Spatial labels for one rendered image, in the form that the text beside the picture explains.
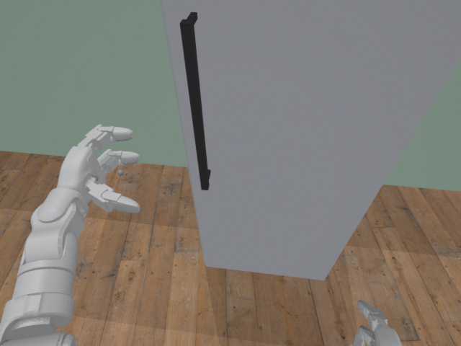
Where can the left robot forearm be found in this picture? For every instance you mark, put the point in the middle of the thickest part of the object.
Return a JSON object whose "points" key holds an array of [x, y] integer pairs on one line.
{"points": [[42, 302]]}

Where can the right robot hand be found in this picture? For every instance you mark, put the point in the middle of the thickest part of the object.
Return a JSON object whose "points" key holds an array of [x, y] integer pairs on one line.
{"points": [[383, 336]]}

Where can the fridge door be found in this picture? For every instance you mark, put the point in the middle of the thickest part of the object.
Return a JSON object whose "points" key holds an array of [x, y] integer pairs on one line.
{"points": [[307, 106]]}

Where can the handle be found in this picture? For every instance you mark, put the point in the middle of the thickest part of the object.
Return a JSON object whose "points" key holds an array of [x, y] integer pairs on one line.
{"points": [[190, 59]]}

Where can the robot left upper arm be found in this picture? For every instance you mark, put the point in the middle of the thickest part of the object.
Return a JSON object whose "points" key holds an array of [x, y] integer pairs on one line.
{"points": [[50, 339]]}

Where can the left robot hand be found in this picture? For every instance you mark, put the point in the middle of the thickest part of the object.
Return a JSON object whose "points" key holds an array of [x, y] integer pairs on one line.
{"points": [[81, 164]]}

